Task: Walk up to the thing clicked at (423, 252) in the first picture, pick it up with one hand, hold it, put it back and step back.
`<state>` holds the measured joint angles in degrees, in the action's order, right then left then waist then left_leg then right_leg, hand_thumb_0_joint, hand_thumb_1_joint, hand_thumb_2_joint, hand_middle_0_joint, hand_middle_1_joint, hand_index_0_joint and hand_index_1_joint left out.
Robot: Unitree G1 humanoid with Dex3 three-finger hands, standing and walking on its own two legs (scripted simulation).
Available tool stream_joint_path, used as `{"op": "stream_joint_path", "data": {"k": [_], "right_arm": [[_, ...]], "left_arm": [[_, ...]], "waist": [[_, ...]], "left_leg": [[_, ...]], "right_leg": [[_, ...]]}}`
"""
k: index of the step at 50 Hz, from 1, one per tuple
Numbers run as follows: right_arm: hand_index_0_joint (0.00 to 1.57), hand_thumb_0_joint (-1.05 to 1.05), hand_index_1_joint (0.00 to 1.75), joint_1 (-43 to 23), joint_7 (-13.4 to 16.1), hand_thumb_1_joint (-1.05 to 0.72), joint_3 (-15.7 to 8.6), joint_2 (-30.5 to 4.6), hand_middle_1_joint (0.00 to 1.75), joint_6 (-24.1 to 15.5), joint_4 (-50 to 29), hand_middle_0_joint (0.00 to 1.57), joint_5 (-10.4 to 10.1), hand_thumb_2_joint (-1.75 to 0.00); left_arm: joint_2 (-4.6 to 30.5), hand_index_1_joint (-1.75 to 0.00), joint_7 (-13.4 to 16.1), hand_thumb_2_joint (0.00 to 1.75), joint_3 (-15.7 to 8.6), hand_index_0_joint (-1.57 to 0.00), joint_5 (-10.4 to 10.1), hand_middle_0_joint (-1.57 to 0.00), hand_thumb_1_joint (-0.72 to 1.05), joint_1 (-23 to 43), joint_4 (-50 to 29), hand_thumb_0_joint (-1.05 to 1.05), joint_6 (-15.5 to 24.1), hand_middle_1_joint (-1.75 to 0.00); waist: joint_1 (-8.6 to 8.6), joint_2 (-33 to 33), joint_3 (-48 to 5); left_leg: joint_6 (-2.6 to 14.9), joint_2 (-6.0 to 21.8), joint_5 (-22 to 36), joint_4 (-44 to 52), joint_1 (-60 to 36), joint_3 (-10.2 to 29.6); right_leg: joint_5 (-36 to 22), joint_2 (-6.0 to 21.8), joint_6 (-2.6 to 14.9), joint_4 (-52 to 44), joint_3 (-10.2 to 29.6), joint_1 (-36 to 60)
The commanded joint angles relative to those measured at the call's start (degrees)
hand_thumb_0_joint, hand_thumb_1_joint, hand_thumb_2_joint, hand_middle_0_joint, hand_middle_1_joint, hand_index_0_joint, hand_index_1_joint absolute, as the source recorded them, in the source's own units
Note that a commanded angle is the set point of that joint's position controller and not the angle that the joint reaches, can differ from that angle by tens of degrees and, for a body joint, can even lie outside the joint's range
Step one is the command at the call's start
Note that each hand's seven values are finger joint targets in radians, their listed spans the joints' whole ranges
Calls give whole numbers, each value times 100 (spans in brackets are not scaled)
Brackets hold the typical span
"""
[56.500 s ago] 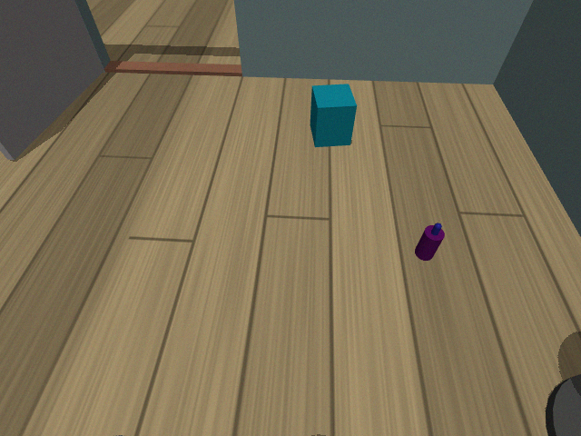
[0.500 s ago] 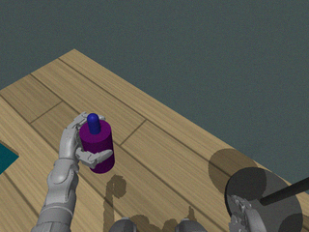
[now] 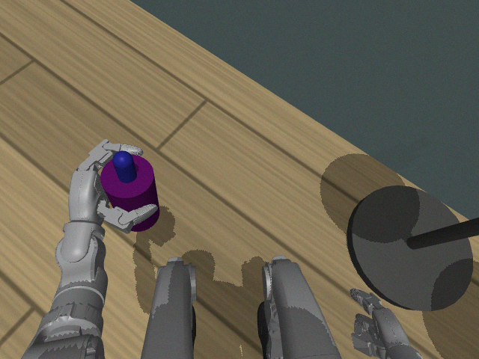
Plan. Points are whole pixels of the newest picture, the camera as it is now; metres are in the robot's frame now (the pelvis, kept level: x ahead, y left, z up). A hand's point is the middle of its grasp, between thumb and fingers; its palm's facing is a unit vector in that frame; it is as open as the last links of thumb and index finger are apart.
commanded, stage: crouch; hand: left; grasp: from the side
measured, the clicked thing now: (131, 189) +0.38 +0.17 -0.03
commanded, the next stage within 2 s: lower in 1.14 s
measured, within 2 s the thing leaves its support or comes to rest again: neither
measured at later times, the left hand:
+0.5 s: hand (148, 210) +0.40 +0.19 -0.22, palm faces +0.02 -1.00 -0.01, open 10.9 cm
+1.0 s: hand (155, 212) +0.42 +0.19 -0.31, palm faces +0.00 -1.00 -0.02, open 10.9 cm
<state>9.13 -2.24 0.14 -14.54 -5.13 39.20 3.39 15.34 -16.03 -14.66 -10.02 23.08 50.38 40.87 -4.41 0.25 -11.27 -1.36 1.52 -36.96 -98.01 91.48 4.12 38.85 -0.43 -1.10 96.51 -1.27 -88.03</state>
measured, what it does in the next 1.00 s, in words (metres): lowers itself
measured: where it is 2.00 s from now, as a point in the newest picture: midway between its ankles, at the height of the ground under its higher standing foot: (228, 353)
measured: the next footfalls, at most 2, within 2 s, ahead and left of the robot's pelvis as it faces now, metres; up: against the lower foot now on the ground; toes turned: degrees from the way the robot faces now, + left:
none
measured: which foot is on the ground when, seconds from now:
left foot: down 0.00-1.00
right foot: down 0.00-1.00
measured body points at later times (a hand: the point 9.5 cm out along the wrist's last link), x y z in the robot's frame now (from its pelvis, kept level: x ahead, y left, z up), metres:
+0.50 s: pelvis -0.05 +0.00 -0.17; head +0.15 +0.04 +0.23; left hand +0.39 +0.24 -0.22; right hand +0.05 -0.27 -0.29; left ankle +0.06 +0.13 -0.51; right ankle +0.05 -0.13 -0.51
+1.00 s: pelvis -0.04 +0.00 -0.23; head +0.18 +0.06 +0.16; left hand +0.41 +0.24 -0.30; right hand +0.05 -0.28 -0.33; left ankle +0.06 +0.13 -0.51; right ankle +0.05 -0.13 -0.51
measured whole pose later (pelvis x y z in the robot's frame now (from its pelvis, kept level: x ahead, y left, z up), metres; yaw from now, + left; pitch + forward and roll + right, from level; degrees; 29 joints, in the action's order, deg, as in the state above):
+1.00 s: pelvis -0.04 +0.00 -0.23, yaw -6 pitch +28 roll -8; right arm 3.3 -6.4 7.6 -17.2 -0.3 40.7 9.2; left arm 27.6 -13.0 -23.6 -5.8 36.2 61.7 43.7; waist -10.1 -3.6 0.0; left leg -3.1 -0.1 -39.0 -140.6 129.7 11.2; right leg 40.6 -2.6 -2.1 136.4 -5.2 -124.2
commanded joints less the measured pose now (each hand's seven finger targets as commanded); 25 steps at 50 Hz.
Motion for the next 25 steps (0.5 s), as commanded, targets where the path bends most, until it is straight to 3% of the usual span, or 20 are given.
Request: {"op": "stream_joint_path", "data": {"k": [1,7,9,11,13,15,19,22,23,24,25], "right_arm": [[20,0,30,460,-18,-90,-366,-998,30,-101,-374,20,26,-91],[20,0,30,445,-115,-90,-330,-985,30,-99,-161,20,152,-91],[20,0,30,390,-153,-90,-318,-1052,30,-86,-157,20,189,-91],[20,0,30,306,-178,-90,-297,-1122,30,-54,-279,20,228,-91],[20,0,30,381,-218,-90,-249,-1100,30,-4,-178,20,251,-91],[20,0,30,368,-237,-90,-222,-1172,30,24,-196,20,253,-91],[20,0,30,310,-217,-90,-176,-1210,30,89,-198,20,249,-91],[20,0,30,226,-191,-90,-121,-1244,30,102,-165,20,259,-91],[20,0,30,240,-199,-90,-107,-1279,30,109,-140,20,267,-91],[20,0,30,247,-199,-90,-87,-1286,30,115,-118,20,278,-91],[20,0,30,205,-206,-90,-81,-1310,30,125,-123,20,284,-91]], "left_arm": [[1066,-139,51,128,-431,-124,-206,-125,20,2251,-1500,0,654,-138],[1075,-138,11,125,-343,-124,15,-124,18,2952,-544,0,790,-137],[1193,-137,-5,124,-462,-124,136,-123,16,2814,-162,0,800,-137],[1515,-138,16,125,-657,-125,213,-125,16,2989,-152,0,836,-138],[1513,-140,43,127,-738,-125,226,-125,15,3066,-108,0,849,-139],[1766,-141,91,127,-955,-125,242,-125,13,3255,-242,0,859,-140],[2034,-138,235,126,-1100,-123,243,-123,17,3615,-355,0,853,-137],[2000,-135,261,123,-1013,-122,210,-122,16,3795,-272,0,853,-133],[1875,-134,229,122,-848,-121,226,-121,15,3886,-325,0,858,-133],[2007,-133,246,121,-943,-120,259,-120,16,3731,-166,0,839,-132],[1916,-133,219,120,-814,-121,288,-121,15,3719,-143,0,839,-132]], "waist": [[-41,528,-3723],[-307,290,-3447],[-219,539,-3317],[-129,743,-3518],[-78,752,-3587],[-72,1012,-3664],[-169,974,-3557],[-347,861,-3274],[-443,957,-3219],[-389,908,-3174],[-438,882,-3072]], "left_leg": [[285,-117,2138,398,-2102,-91],[285,-116,1138,-446,-766,-127],[225,-127,828,-503,-674,-98],[201,-123,758,-717,-630,-136],[198,-149,677,-902,-392,-197],[163,-144,457,-907,-400,-149],[175,-164,35,-1255,160,-254],[209,-172,-268,-1546,582,-267],[202,-162,-276,-1578,566,-231],[212,-175,-291,-1664,718,-253],[210,-159,-366,-1696,733,-212]], "right_leg": [[-2154,-127,274,-627,36,985],[-1310,-132,272,59,-8,114],[-961,-155,350,398,-165,-466],[-893,-167,360,677,-222,-636],[-838,-173,364,864,-242,-704],[-702,-184,385,1114,-350,-934],[-416,-196,357,1320,-348,-1067],[-169,-206,324,1410,-370,-1300],[-222,-206,330,1517,-438,-1415],[-184,-218,323,1570,-438,-1378],[-133,-219,327,1646,-491,-1565]]}}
